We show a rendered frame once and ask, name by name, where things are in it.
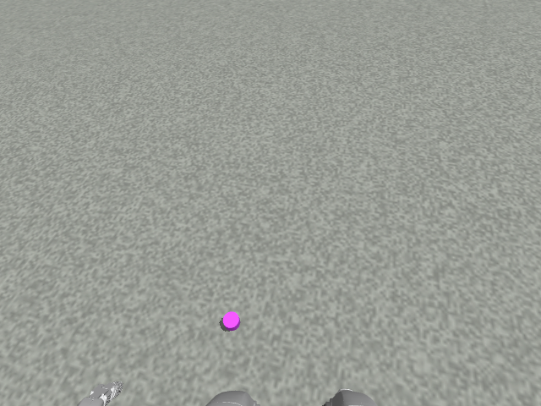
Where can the left robot hand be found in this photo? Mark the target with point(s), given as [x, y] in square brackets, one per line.
[102, 395]

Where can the tin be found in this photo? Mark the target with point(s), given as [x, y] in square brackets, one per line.
[231, 321]

